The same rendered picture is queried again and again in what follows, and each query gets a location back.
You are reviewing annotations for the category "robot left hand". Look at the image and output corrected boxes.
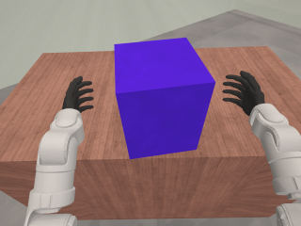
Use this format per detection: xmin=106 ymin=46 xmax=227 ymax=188
xmin=62 ymin=76 xmax=94 ymax=113

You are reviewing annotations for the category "pedestal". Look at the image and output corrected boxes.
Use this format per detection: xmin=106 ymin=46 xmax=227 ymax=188
xmin=0 ymin=46 xmax=301 ymax=220

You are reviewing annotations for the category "right robot forearm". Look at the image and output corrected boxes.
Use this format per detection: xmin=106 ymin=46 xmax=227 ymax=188
xmin=248 ymin=103 xmax=301 ymax=200

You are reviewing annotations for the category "carton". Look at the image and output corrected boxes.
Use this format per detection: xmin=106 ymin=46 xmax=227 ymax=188
xmin=114 ymin=38 xmax=215 ymax=159

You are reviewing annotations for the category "robot right hand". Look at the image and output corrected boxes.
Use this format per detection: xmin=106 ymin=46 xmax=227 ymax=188
xmin=222 ymin=71 xmax=265 ymax=116

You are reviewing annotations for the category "right robot upper arm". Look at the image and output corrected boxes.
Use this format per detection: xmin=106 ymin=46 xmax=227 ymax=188
xmin=276 ymin=203 xmax=301 ymax=226

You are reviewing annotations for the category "left robot upper arm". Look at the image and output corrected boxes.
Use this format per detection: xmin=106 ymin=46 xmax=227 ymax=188
xmin=28 ymin=213 xmax=77 ymax=226

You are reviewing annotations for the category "left robot forearm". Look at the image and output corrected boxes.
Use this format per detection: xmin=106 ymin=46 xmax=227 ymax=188
xmin=24 ymin=108 xmax=85 ymax=226

